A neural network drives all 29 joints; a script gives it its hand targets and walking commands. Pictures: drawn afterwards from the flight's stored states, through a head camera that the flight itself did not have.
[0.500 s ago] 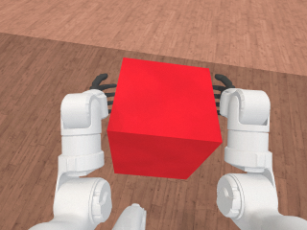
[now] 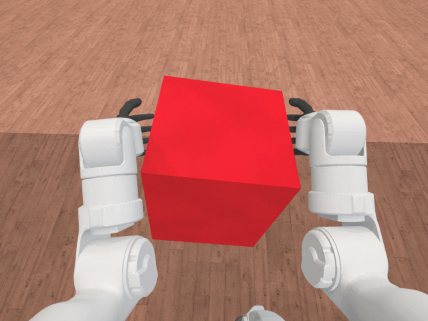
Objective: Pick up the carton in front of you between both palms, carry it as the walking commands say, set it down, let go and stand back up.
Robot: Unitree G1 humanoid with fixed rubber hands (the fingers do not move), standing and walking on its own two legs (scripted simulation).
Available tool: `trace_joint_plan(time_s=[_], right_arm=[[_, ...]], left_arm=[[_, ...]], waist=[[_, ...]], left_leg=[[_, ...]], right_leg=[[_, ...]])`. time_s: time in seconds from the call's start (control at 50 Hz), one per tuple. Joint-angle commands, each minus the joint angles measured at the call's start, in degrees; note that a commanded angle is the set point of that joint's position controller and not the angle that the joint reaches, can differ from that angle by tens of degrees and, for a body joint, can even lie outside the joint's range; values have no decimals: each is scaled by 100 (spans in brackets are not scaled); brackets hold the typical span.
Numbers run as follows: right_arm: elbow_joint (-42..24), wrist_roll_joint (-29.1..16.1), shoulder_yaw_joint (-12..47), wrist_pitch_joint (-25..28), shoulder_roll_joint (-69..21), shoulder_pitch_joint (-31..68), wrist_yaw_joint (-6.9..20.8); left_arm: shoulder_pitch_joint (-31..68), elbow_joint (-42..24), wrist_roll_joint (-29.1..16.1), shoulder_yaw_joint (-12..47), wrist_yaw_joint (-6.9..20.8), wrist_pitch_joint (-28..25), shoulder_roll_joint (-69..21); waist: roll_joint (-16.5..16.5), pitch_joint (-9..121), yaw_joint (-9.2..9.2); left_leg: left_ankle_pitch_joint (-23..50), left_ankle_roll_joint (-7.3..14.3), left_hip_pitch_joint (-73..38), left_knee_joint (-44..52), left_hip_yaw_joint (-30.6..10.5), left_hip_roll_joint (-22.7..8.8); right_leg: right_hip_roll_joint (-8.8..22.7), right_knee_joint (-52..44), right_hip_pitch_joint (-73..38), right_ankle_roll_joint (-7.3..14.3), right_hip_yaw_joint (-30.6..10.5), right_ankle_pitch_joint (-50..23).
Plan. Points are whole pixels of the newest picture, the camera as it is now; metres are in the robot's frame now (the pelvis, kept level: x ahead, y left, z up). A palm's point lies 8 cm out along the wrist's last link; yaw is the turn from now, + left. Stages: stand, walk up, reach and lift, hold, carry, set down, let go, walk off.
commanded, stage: carry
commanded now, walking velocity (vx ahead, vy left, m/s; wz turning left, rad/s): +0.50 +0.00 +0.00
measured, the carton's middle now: (213, 169) +0.38 -0.01 +0.10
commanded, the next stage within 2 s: none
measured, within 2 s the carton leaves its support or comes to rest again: neither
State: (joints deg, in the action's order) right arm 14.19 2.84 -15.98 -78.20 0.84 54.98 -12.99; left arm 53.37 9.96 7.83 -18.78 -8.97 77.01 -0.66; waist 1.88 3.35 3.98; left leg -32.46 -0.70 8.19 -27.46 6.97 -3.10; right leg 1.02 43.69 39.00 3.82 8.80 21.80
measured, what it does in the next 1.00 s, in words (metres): climbs: left foot 0.03 m higher, then right foot 0.05 m higher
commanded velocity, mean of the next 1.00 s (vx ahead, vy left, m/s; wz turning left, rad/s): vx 0.50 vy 0.00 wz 0.00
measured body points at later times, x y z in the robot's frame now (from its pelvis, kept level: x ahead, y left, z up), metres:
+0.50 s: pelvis +0.32 +0.03 +0.06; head +0.34 +0.03 +0.51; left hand +0.72 +0.16 +0.22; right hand +0.70 -0.14 +0.22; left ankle +0.37 +0.11 -0.66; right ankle +0.22 -0.08 -0.56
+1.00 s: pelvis +0.63 +0.00 +0.12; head +0.67 +0.01 +0.57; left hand +1.00 +0.20 +0.26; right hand +1.05 -0.10 +0.27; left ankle +0.68 +0.12 -0.52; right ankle +0.64 -0.08 -0.61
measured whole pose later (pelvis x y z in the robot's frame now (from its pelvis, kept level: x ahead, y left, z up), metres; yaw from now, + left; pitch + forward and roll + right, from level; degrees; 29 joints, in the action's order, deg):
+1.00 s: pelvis +0.63 +0.00 +0.12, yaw +1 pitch +4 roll -1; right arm 9.4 7.3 -18.1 -78.5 0.3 51.2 -9.0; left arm 48.1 6.4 2.6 -13.7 -13.1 76.6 -1.9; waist 0.5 -0.5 -7.2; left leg -26.1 2.5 42.6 -69.3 1.9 -2.1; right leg 0.4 31.8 19.1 4.0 9.4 26.5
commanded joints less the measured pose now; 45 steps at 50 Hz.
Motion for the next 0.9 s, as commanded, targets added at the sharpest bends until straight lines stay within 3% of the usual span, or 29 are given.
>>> trace_joint_plan(time_s=[0.0, 0.02, 0.04, 0.08, 0.1, 0.14, 0.16, 0.24, 0.28, 0.32, 0.34, 0.36, 0.38, 0.4, 0.42, 0.44, 0.46, 0.5, 0.58, 0.62, 0.68, 0.72, 0.74, 0.76, 0.78, 0.8, 0.82, 0.84, 0.88], right_arm=[[-144, -2591, 2724, 141, -6507, 4293, 2144], [-141, -2499, 2656, 142, -6626, 4302, 2168], [-267, -2423, 2637, 161, -6564, 4421, 2167], [-397, -2276, 2531, 206, -6460, 4204, 2055], [-470, -2216, 2468, 214, -6403, 4046, 1988], [-730, -2048, 2407, 240, -6214, 3898, 1836], [-907, -1978, 2415, 273, -6103, 3948, 1766], [-1203, -1763, 2634, 253, -5785, 3919, 1569], [-1116, -1738, 2760, 195, -5667, 3818, 1548], [-863, -1795, 2881, 148, -5700, 3741, 1598], [-638, -1842, 2890, 148, -5765, 3620, 1642], [-367, -1908, 2842, 161, -5797, 3404, 1690], [-234, -1902, 2815, 188, -5724, 3297, 1741], [-173, -1997, 2841, 198, -5898, 3368, 1797], [-384, -2175, 2919, 177, -6016, 3669, 1855], [-573, -2408, 3062, 191, -6293, 3980, 1919], [-804, -2634, 3193, 203, -6491, 4292, 1970], [-1189, -2991, 3287, 224, -6739, 4859, 2059], [-1099, -3048, 3136, 184, -6742, 4998, 2125], [-890, -3014, 3070, 154, -6713, 4827, 2122], [-430, -2818, 2915, 135, -6588, 4482, 2121], [-97, -2685, 2779, 143, -6558, 4251, 2130], [22, -2613, 2733, 156, -6588, 4162, 2143], [31, -2531, 2660, 167, -6648, 4176, 2161], [-74, -2445, 2611, 171, -6617, 4263, 2181], [-132, -2390, 2589, 201, -6657, 4298, 2144], [-257, -2310, 2527, 214, -6531, 4199, 2087], [-351, -2267, 2470, 218, -6482, 4057, 2023], [-607, -2105, 2404, 230, -6304, 3886, 1873]], left_arm=[[3273, 711, -2262, 2844, 1360, -29, -6011], [3397, 595, -2317, 2936, 1399, -120, -5997], [3541, 404, -2529, 2999, 1436, -150, -6251], [4244, -375, -3013, 3339, 1508, -173, -6622], [4577, -714, -3267, 3517, 1525, -191, -6734], [4951, -1174, -3580, 3737, 1551, -208, -6935], [4964, -1259, -3630, 3747, 1573, -218, -6887], [4731, -1158, -3644, 3794, 1603, -111, -6790], [4497, -946, -3523, 3765, 1595, -57, -6627], [4304, -646, -3380, 3715, 1594, -22, -6503], [4206, -483, -3304, 3681, 1594, -4, -6459], [4113, -332, -3181, 3615, 1596, 15, -6390], [4079, -212, -3077, 3492, 1620, 47, -6338], [4179, -142, -2979, 3464, 1625, 53, -6277], [4184, -25, -2886, 3343, 1599, 16, -6313], [4101, -6, -2761, 3196, 1566, -8, -6187], [3964, 46, -2665, 3134, 1522, -11, -6195], [3906, -113, -2528, 2976, 1408, -56, -6118], [4111, -403, -2252, 2885, 1173, -116, -5781], [3939, -278, -2140, 2916, 1118, -59, -5691], [3719, 96, -2151, 2960, 1165, 0, -5727], [3518, 445, -2195, 2912, 1255, -30, -5850], [3398, 606, -2234, 2868, 1308, -67, -5896], [3377, 594, -2273, 2889, 1359, -122, -5920], [3502, 439, -2459, 2973, 1391, -184, -6096], [3840, 87, -2654, 3055, 1435, -174, -6262], [4141, -293, -2909, 3255, 1474, -194, -6502], [4501, -663, -3160, 3442, 1494, -211, -6625], [4947, -1161, -3521, 3688, 1521, -223, -6858]], waist=[[178, 3217, -1045], [-1634, 3760, -1081], [-1820, 3281, -1121], [-308, 2768, -1036], [-129, 2707, -918], [-431, 2770, -772], [-576, 2738, -767], [-796, 2477, -848], [-994, 2407, -803], [-1057, 2444, -493], [-764, 2702, -182], [-188, 3197, 88], [1157, 3852, 136], [1661, 3448, 326], [872, 3038, 125], [127, 2754, 164], [-239, 2614, 115], [-6, 2704, -44], [315, 2473, -11], [385, 2304, -15], [676, 2055, -74], [589, 2418, -597], [309, 3004, -909], [-929, 3735, -1059], [-2050, 3481, -1167], [-1252, 3035, -1012], [-507, 2823, -1061], [-187, 2733, -953], [-356, 2814, -785]], left_leg=[[4822, 377, 1000, -2023, 121, -591], [2637, -22, 2652, -3943, 33, 127], [139, -37, 3649, -5111, -562, 726], [310, 207, 4231, -5972, -993, 249], [448, 273, 4241, -5704, -1018, 127], [625, 353, 3949, -5079, -907, 13], [602, 368, 3940, -4912, -778, 24], [836, 306, 3577, -3016, -544, -165], [976, 295, 2614, -1885, -83, 95], [1208, 399, 1330, -1212, 586, 550], [1549, 468, 191, -705, 945, 858], [1460, 571, -1408, -663, 439, 591], [-152, 1388, -2575, 82, -2917, -1184], [727, 1869, -2920, 1006, -4856, -1648], [1764, 1924, -2815, 652, -4496, -1782], [2879, 1846, -2434, 242, -3855, -1638], [3401, 1619, -2166, 65, -3286, -1495], [2786, 1260, -1934, 200, -2659, -1265], [2082, 1431, -1731, 635, -2182, -1300], [2196, 1359, -1352, 782, -1668, -1236], [3081, 1091, -687, 802, -805, -1028], [5248, 779, -36, -463, -107, -869], [5477, 471, 637, -1585, 164, -647], [3426, 53, 2132, -3446, 21, -193], [86, -89, 3522, -4791, -346, 789], [112, 68, 4079, -5722, -923, 494], [257, 172, 4232, -6018, -1030, 316], [351, 250, 4244, -5853, -1032, 175], [593, 355, 3968, -5179, -1006, 0]], right_leg=[[-254, -835, -4868, 399, -110, -183], [1580, -1713, -5998, 1371, -3702, 836], [1820, -2499, -5889, 1696, -5065, -373], [1738, -1682, -5346, 1503, -3742, -2196], [1596, -1650, -5115, 1208, -3238, -2144], [1411, -1859, -4776, 886, -2641, -1152], [1422, -1928, -4690, 900, -2513, -1003], [1396, -2273, -4260, 925, -1744, -1016], [1269, -2360, -3831, 782, -1238, -1199], [1213, -1892, -3435, 575, -856, -1891], [1014, -1008, -3145, 359, -366, -2736], [798, 155, -2410, 50, -44, -2822], [294, 1867, -979, -399, -107, -1308], [-518, 2942, 428, -446, -522, 1063], [-209, 3780, 1021, -299, -1015, 1016], [-43, 4112, 1237, -251, -1016, 849], [93, 4007, 1302, -197, -1044, 686], [172, 3468, 1089, -125, -1029, 400], [235, 2613, 1337, -138, -709, 459], [329, 1643, 943, -159, -597, 214], [-85, 192, -412, -63, 239, 72], [-657, -495, -2545, 121, 897, -345], [-566, -696, -4253, 316, 447, -401], [1177, -1464, -5746, 1068, -2747, 1280], [1825, -2572, -6034, 1698, -5096, 425], [1956, -2245, -5805, 1747, -4758, -486], [1797, -1787, -5384, 1630, -4084, -1597], [1658, -1650, -5091, 1343, -3469, -2000], [1448, -1827, -4766, 948, -2779, -1071]])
